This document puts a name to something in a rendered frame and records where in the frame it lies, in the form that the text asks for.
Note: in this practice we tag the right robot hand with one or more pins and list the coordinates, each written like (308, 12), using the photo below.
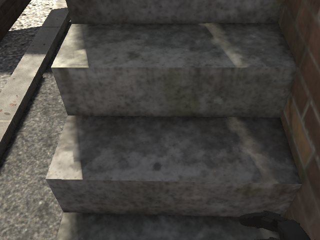
(287, 229)

